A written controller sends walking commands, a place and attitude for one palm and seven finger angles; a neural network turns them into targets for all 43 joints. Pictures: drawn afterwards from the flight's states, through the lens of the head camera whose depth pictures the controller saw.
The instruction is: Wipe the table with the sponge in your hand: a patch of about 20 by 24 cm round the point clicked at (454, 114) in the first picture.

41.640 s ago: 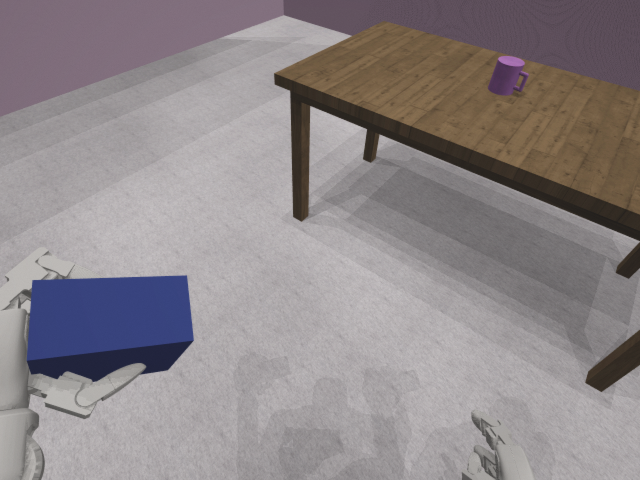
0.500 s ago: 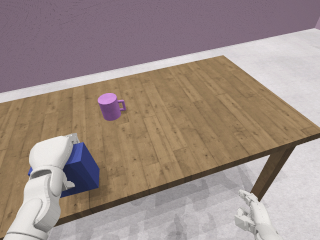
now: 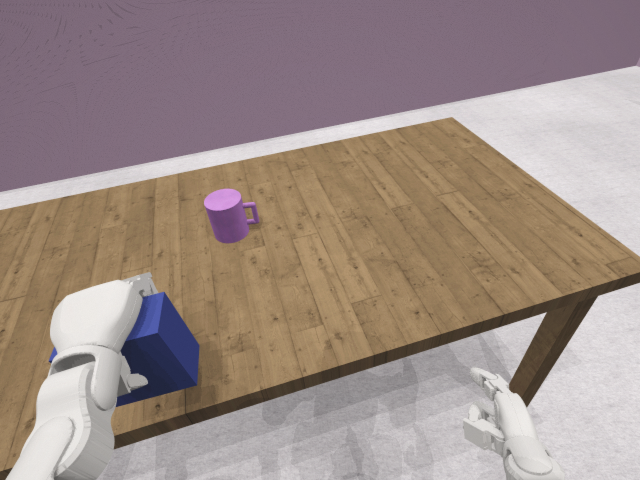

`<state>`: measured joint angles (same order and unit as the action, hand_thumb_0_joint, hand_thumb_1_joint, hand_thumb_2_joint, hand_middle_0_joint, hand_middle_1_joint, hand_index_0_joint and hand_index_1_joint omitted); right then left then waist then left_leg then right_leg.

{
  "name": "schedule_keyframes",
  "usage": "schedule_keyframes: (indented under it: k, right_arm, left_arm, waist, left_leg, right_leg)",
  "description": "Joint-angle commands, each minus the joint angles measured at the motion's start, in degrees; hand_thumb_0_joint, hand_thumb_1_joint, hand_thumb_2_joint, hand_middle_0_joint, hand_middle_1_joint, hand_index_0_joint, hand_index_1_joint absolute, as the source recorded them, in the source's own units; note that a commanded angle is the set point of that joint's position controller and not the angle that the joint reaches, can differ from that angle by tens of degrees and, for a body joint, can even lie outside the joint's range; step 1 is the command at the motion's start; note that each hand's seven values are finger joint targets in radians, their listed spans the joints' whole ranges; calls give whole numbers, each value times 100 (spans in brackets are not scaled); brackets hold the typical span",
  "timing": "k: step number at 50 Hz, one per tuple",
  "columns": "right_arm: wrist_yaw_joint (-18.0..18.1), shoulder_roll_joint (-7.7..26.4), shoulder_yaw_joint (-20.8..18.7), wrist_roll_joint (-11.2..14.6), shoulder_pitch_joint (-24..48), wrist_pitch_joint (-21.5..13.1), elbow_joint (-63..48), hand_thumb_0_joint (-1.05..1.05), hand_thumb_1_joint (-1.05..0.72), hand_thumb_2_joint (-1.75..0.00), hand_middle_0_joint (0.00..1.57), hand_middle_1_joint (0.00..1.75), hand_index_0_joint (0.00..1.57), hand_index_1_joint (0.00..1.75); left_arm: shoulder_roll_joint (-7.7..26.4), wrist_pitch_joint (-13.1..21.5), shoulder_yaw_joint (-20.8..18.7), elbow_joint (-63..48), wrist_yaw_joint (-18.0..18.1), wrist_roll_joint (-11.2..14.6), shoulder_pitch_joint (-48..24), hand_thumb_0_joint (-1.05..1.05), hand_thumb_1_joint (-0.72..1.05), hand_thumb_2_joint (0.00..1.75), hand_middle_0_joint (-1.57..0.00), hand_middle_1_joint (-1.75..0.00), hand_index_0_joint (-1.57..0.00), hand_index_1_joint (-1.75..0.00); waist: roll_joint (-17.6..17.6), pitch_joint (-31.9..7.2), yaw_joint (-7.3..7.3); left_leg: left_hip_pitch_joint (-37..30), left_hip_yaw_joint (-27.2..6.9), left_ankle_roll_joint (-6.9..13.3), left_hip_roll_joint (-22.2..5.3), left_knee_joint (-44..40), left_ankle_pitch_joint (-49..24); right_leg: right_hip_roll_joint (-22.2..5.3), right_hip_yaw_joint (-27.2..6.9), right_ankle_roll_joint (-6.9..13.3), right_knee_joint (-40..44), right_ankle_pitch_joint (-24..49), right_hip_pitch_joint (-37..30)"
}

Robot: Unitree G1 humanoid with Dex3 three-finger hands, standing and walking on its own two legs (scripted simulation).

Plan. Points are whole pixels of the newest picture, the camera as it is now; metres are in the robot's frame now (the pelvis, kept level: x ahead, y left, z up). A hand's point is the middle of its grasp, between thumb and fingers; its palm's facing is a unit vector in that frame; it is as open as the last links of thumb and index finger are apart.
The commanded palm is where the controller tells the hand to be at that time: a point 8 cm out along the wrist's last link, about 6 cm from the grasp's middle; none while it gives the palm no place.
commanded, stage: bring the sponge back beside the body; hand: left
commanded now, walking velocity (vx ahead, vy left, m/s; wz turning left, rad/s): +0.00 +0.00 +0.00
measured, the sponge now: (141, 360) +0.22 +0.29 +0.05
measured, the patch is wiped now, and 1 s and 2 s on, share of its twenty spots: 1.00 1.00 1.00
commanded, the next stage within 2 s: step back with the hand held close in 0.96 s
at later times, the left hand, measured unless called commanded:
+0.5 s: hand (111, 364) +0.18 +0.28 +0.10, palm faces +0.08 -0.13 -0.99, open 10.3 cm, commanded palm +0.15 +0.27 +0.18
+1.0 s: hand (104, 372) +0.17 +0.28 +0.10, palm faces +0.09 -0.14 -0.99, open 10.3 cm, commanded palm +0.14 +0.28 +0.18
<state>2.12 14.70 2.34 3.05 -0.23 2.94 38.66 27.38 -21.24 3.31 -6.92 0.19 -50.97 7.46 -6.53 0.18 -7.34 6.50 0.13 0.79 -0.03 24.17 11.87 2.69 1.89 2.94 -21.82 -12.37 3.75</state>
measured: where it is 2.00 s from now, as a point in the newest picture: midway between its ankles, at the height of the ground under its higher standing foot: outside the picture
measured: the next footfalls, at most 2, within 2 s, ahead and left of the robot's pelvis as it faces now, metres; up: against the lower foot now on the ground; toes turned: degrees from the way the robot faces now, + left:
none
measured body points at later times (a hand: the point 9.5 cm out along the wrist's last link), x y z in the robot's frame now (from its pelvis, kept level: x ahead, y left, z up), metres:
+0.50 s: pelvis -0.01 +0.00 +0.00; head -0.05 -0.05 +0.44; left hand +0.18 +0.28 +0.15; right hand +0.25 -0.20 -0.06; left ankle +0.02 +0.11 -0.74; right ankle +0.00 -0.09 -0.74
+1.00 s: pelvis -0.02 +0.00 +0.00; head -0.06 -0.04 +0.44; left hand +0.17 +0.29 +0.15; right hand +0.24 -0.19 -0.06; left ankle +0.02 +0.11 -0.74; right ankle +0.00 -0.09 -0.74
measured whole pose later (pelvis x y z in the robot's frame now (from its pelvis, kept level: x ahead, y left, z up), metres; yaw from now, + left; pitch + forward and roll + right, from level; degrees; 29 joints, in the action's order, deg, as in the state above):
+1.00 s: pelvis -0.02 +0.00 +0.00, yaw -1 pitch -8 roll -1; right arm 2.2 14.6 2.5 2.6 -0.2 1.8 38.5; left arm 28.3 -22.2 1.8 -16.5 -0.2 -49.3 16.0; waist -6.5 0.5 -7.7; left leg 6.2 0.7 0.7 -0.4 25.4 11.4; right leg 3.1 1.2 3.0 -23.2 -11.7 3.8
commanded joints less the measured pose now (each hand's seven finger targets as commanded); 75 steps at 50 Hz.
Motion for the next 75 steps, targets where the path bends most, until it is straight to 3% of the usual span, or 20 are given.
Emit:
schedule_keyframes:
  k: [1,18,26,28,29,36,38,41,53,54,55,56,57,58,59,61,63,64,68,75]
  right_arm:
    - [-15,602,-221,-18,1358,-315,-1035,0,-90,-90,20,30,20,30]
    - [28,584,-190,-39,1569,-404,-1154,0,-90,-90,20,30,20,30]
    - [3,548,-208,-47,1508,-436,-1120,0,-90,-90,20,30,20,30]
    - [19,560,-197,-61,1606,-456,-1169,0,-90,-90,20,30,20,30]
    - [6,507,-180,-52,1566,-468,-1168,0,-90,-90,20,30,20,30]
    - [20,544,-206,-50,1512,-447,-1075,0,-90,-90,20,30,20,30]
    - [33,572,-194,-63,1601,-464,-1127,0,-90,-90,20,30,20,30]
    - [17,555,-208,-58,1508,-457,-1073,0,-90,-90,20,30,20,30]
    - [12,557,-184,-48,1553,-460,-1144,0,-90,-90,20,30,20,30]
    - [31,518,-164,-43,1459,-465,-1076,0,-90,-90,20,30,20,30]
    - [68,305,-156,-58,444,-447,-2335,0,-90,-90,20,30,20,30]
    - [75,305,-4,-187,0,-512,-1782,0,-90,-90,20,30,20,30]
    - [109,308,-103,-152,-303,-481,-1703,0,-90,-90,20,30,20,30]
    - [133,364,-120,-188,-440,-532,-1653,0,-90,-90,20,30,20,30]
    - [156,366,-118,-175,-398,-556,-1663,0,-90,-90,20,30,20,30]
    - [194,560,-208,-205,-447,-588,-1676,0,-90,-90,20,30,20,30]
    - [188,636,-276,-218,-541,-633,-1702,0,-90,-90,20,30,20,30]
    - [176,573,-261,-223,-581,-646,-1700,0,-90,-90,20,30,20,30]
    - [186,622,-373,-204,-630,-726,-1693,0,-90,-90,20,30,20,30]
    - [166,698,-432,-271,-691,-955,-1509,0,-90,-90,20,30,20,30]
  left_arm:
    - [1326,-24,-958,-1228,266,-140,-1125,0,10,130,-120,-160,-120,-160]
    - [1572,34,-1189,-2013,220,-48,-794,0,10,130,-120,-160,-120,-160]
    - [1282,6,-1032,-2042,218,31,-314,0,10,130,-120,-160,-120,-160]
    - [1549,8,-1245,-2258,230,13,-347,0,10,130,-120,-160,-120,-160]
    - [1284,-13,-1021,-2218,231,6,-290,0,10,130,-120,-160,-120,-160]
    - [1255,-41,-1014,-2045,255,-2,-318,0,10,130,-120,-160,-120,-160]
    - [1531,-22,-1210,-2267,249,-45,-445,0,10,130,-120,-160,-120,-160]
    - [1254,-42,-1017,-2023,224,12,-244,0,10,130,-120,-160,-120,-160]
    - [1479,-12,-1182,-2311,248,-30,-431,0,10,130,-120,-160,-120,-160]
    - [1113,-58,-893,-1797,245,-82,-360,0,10,130,-120,-160,-120,-160]
    - [401,1264,-2187,-3275,358,5029,-1199,0,10,130,-120,-160,-120,-160]
    - [1010,1705,-2434,-2106,429,5067,-30,0,10,130,-120,-160,-120,-160]
    - [754,2037,-2508,-2495,476,5343,217,0,10,130,-120,-160,-120,-160]
    - [996,2314,-2792,-2924,546,5419,314,0,10,130,-120,-160,-120,-160]
    - [708,2510,-2611,-3312,569,5512,444,0,10,130,-120,-160,-120,-160]
    - [722,2767,-2791,-3787,664,5607,837,0,10,130,-120,-160,-120,-160]
    - [894,2908,-3150,-3822,725,5641,1440,0,10,130,-120,-160,-120,-160]
    - [603,2948,-3006,-3715,708,5619,1665,0,10,130,-120,-160,-120,-160]
    - [686,3083,-3212,-3714,737,5594,1965,0,10,130,-120,-160,-120,-160]
    - [418,3140,-2937,-3689,761,5463,1835,0,10,130,-120,-160,-120,-160]
  waist:
    - [257,-871,-11]
    - [13,-686,-50]
    - [257,-516,-34]
    - [95,-580,-76]
    - [149,-573,-53]
    - [245,-485,-25]
    - [65,-621,-58]
    - [282,-519,-30]
    - [-76,-515,-48]
    - [201,-344,11]
    - [1236,649,591]
    - [1905,246,548]
    - [2062,6,592]
    - [1727,-268,637]
    - [1120,-659,695]
    - [-107,-942,676]
    - [-504,-742,613]
    - [-427,-720,627]
    - [-19,-1001,635]
    - [-75,-831,631]
  left_leg:
    - [-214,-374,216,146,-272,-1044]
    - [-211,-407,218,153,-226,-625]
    - [-129,-373,208,131,-217,-542]
    - [-151,-392,200,142,-197,-487]
    - [-129,-346,203,147,-151,-524]
    - [-124,-355,200,125,-224,-509]
    - [-182,-384,205,124,-242,-474]
    - [-123,-353,199,122,-241,-485]
    - [-51,-420,198,100,-370,-279]
    - [27,-353,189,112,-326,-261]
    - [281,-389,288,49,264,822]
    - [161,-324,271,108,664,937]
    - [162,-368,224,71,1031,834]
    - [16,-428,199,2,1104,688]
    - [25,-426,203,-126,1052,369]
    - [264,-669,236,-390,733,-100]
    - [825,-995,293,-552,432,172]
    - [1080,-1094,309,-581,375,134]
    - [1181,-1302,297,-722,311,-632]
    - [1305,-1626,409,-1024,-76,-747]
  right_leg:
    - [-12,-559,171,405,770,32]
    - [-32,-887,199,507,187,196]
    - [-65,-785,145,544,6,299]
    - [-68,-1007,194,553,-81,264]
    - [-84,-850,160,520,-81,301]
    - [-47,-784,156,543,-60,330]
    - [-29,-934,193,525,-56,258]
    - [-57,-793,151,545,-56,299]
    - [21,-812,187,488,-175,218]
    - [11,-642,156,480,-254,385]
    - [-316,-1226,76,1018,-158,1722]
    - [-610,-1131,150,1025,-509,1869]
    - [-977,-1235,162,1033,-352,1900]
    - [-1139,-1323,215,864,-10,1880]
    - [-1304,-1166,237,474,493,1654]
    - [-1212,-934,176,-212,946,1381]
    - [-911,-676,41,-446,371,1381]
    - [-780,-527,-3,-593,322,1317]
    - [-587,-376,-98,-984,537,1199]
    - [-277,-395,-224,-1003,-400,1233]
